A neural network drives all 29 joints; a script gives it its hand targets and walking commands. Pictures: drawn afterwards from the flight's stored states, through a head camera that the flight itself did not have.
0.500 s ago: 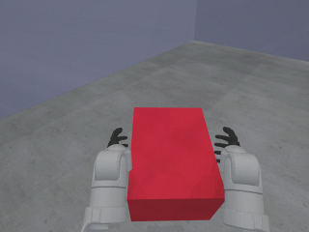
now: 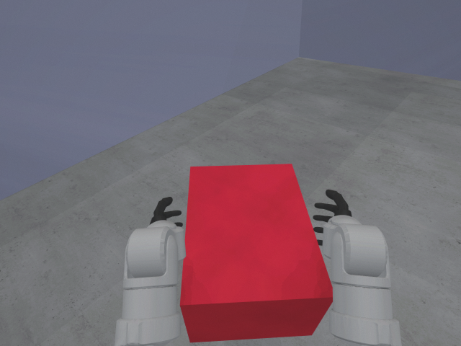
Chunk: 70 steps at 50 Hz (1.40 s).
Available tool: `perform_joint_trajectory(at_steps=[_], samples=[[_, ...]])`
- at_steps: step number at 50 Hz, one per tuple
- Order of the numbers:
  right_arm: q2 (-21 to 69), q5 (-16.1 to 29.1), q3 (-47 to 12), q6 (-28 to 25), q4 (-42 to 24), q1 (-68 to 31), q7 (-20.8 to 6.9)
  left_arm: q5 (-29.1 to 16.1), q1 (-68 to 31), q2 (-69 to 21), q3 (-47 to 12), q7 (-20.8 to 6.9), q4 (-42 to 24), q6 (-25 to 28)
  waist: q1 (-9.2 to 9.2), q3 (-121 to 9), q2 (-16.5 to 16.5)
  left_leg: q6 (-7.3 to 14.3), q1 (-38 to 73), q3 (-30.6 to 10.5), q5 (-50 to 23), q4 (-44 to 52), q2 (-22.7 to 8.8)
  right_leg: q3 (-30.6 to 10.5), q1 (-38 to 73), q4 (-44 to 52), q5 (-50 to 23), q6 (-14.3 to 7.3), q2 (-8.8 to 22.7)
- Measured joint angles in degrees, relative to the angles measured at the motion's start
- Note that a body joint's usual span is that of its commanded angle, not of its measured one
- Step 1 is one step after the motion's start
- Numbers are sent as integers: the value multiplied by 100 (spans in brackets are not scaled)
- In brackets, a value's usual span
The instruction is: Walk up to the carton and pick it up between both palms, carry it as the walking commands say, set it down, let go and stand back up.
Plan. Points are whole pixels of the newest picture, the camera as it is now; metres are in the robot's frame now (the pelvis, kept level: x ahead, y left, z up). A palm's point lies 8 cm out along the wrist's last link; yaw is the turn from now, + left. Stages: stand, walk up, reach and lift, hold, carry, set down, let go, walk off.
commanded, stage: carry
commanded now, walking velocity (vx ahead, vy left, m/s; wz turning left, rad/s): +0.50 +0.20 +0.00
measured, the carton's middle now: (246, 244) +0.34 +0.01 +0.03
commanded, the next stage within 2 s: none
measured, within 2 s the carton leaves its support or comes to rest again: neither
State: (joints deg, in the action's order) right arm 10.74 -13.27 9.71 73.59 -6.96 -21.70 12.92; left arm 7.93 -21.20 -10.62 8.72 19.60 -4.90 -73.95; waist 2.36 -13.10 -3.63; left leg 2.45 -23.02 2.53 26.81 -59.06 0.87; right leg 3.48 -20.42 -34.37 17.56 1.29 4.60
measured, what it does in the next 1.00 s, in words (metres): walks ahead: left foot, then right foot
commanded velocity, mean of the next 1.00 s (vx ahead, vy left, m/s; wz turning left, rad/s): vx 0.08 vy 0.03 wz -0.36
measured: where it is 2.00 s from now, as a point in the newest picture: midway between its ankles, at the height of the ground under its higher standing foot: outside the picture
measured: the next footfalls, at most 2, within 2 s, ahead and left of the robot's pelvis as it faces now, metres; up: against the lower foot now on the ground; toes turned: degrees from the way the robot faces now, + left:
left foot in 0.10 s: +0.16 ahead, +0.14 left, +0.00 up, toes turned +4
right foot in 0.42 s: +0.24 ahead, -0.08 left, +0.00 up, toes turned -8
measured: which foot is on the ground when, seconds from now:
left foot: up 0.00-0.08, down 0.10-0.80, up 0.82-0.88, down 0.90-1.00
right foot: down 0.00-0.14, up 0.16-0.40, down 0.42-0.58, up 0.60-0.74, down 0.76-0.90, up 0.92-1.00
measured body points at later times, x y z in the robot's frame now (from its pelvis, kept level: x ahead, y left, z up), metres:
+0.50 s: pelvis +0.22 +0.05 +0.01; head +0.19 +0.03 +0.46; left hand +0.52 +0.19 +0.11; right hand +0.52 -0.11 +0.11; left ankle +0.15 +0.14 -0.72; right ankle +0.20 -0.08 -0.73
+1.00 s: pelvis +0.34 +0.06 +0.00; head +0.35 +0.07 +0.45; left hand +0.67 +0.16 +0.09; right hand +0.63 -0.13 +0.10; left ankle +0.28 +0.14 -0.73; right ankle +0.28 -0.07 -0.69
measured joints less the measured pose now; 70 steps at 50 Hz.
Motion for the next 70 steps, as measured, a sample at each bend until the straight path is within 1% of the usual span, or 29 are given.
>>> perform_joint_trajectory(at_steps=[2,4,5,7,11,16,18,20,21,24,27,31,33,36,38,40,41,43,45,47,49,55,58,60,62,64,67,68,70], samples=[[0,0,0,1,-7,-3,-3,2,-2,-3,1,0,-1,4,-10,-8,82,-1,-377,-86,-24,628,-95,4,212,226,50,39,79],[4,0,0,-22,-12,-7,-10,10,-6,-4,1,1,-16,23,-13,-12,220,-2,-430,-49,-375,1908,-148,7,400,313,160,107,209],[12,0,0,-46,-15,-24,-12,18,-6,-1,1,3,-58,27,-12,-14,242,-2,-413,13,-664,2494,-175,9,475,313,247,171,252],[23,5,-21,-79,-13,-30,-69,36,22,12,25,-10,-128,47,-10,-17,290,-69,-228,156,-1795,2880,-166,0,579,187,428,218,350],[19,0,-49,-83,-12,-31,-136,48,78,33,55,-110,-156,82,-16,29,312,-42,239,404,-1359,3045,-163,17,149,-1139,796,219,278],[22,0,-49,-184,-15,-34,-140,46,74,32,51,-110,-184,166,-8,175,303,-18,884,525,-1216,3542,-165,5,-263,-1036,920,218,-26],[22,1,-48,-189,-14,-36,-147,48,72,33,51,-110,-194,168,-4,230,276,-27,1059,521,-1069,3548,-157,9,-266,-515,761,218,-113],[28,0,-49,-206,-19,-55,-149,51,72,32,51,-102,-243,167,-1,233,304,-61,1088,530,-825,3346,-115,21,-250,179,-43,217,-119],[31,0,-49,-214,-23,-60,-141,49,74,29,51,-97,-259,171,-3,242,319,-86,1088,526,-642,3134,-99,26,-196,343,-617,126,-115],[12,0,-49,-223,-25,-24,-137,8,120,41,-2,-97,-259,169,-6,245,158,-189,914,483,-525,2590,-151,66,-22,281,-297,-65,-136],[15,0,-49,-222,-89,-25,-131,2,115,40,-13,-98,-260,209,-11,241,104,-245,982,593,-656,3093,-158,71,17,282,-232,-68,-133],[36,1,-50,-258,-127,-74,-141,-30,114,43,-9,-38,-397,212,-10,435,116,-154,1368,662,-590,3410,-202,76,-43,-202,-27,-68,-178],[45,2,-75,-295,-184,-92,-170,-31,113,46,-6,-12,-533,211,-8,562,92,-76,1517,726,-372,3332,-284,72,-141,-365,161,-68,-264],[45,0,-82,-301,-257,-93,-193,-67,108,43,-6,7,-649,190,-5,697,152,-101,1676,858,-12,2986,-358,68,-234,-330,165,-68,-340],[43,0,-84,-303,-269,-89,-185,-96,114,43,-18,42,-671,174,-1,702,155,-181,1627,935,261,2434,-437,69,-202,-185,-268,-79,-388],[12,0,-85,-307,-333,-21,-178,-128,97,36,-67,52,-672,161,7,719,80,-412,1109,821,-83,1325,-571,62,-162,-224,-52,-123,-469],[-3,0,-84,-305,-374,15,-178,-130,83,29,-94,54,-672,160,3,717,104,-520,808,711,103,917,-548,59,-164,-223,24,-149,-468],[-12,2,-84,-302,-410,36,-193,-125,75,24,-115,68,-671,166,-8,714,181,-588,418,559,364,1039,-501,47,-170,-221,46,-179,-471],[-7,2,-84,-302,-419,39,-211,-122,60,19,-114,100,-681,166,-11,704,273,-529,374,568,-260,2057,-507,37,-174,-238,60,-180,-473],[-1,44,-96,-306,-417,36,-297,-121,80,29,-70,126,-769,152,-12,747,344,-224,516,697,-269,2174,-530,39,-269,-664,349,-180,-474],[-2,47,-96,-322,-417,35,-332,-119,79,31,-70,131,-802,149,-13,753,283,-80,639,825,-121,2189,-620,39,-501,-1389,602,-180,-478],[-2,46,-95,-366,-513,34,-319,-138,56,24,-105,159,-898,190,-8,784,320,-134,1094,1291,177,2286,-803,32,-952,-1901,619,-180,-476],[2,48,-97,-374,-556,23,-314,-137,42,22,-109,159,-959,194,-3,794,359,-233,1206,1495,496,1927,-867,26,-962,-1470,552,-180,-493],[0,46,-98,-376,-553,27,-294,-135,33,17,-114,161,-960,188,2,797,356,-354,1112,1587,683,1260,-969,19,-850,-895,-104,-187,-524],[-32,47,-83,-399,-557,100,-285,-151,34,11,-175,160,-952,168,9,862,179,-559,602,1095,431,124,-1033,20,-836,-1065,160,-247,-623],[-52,113,-85,-385,-564,156,-296,-140,33,9,-179,161,-952,157,-1,884,192,-642,156,655,721,-131,-820,-43,-842,-1054,222,-291,-628],[-47,167,-91,-381,-601,148,-281,-108,6,-1,-165,173,-953,207,-12,916,341,-646,19,501,495,1214,-685,-172,-848,-946,204,-295,-629],[-42,173,-101,-391,-605,152,-278,-107,10,3,-153,172,-952,237,-10,924,422,-594,75,551,11,1518,-665,-217,-848,-943,204,-295,-622],[-42,179,-134,-393,-604,153,-309,-122,46,18,-123,163,-961,277,-9,928,561,-395,224,714,-113,1682,-666,-258,-848,-986,164,-295,-617]])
